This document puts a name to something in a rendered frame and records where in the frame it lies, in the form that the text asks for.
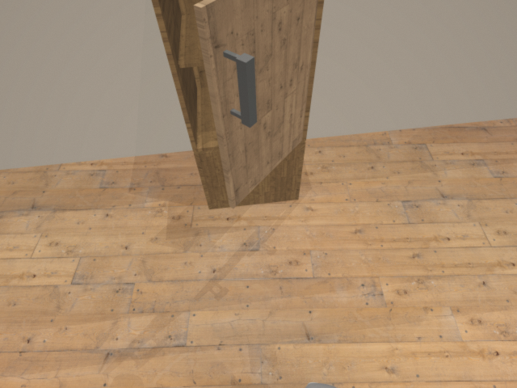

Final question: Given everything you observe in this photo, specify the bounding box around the handle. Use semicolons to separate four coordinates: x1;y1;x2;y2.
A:
223;49;257;128

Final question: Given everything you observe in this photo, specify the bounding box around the cupboard door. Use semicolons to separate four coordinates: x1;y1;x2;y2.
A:
193;0;318;209

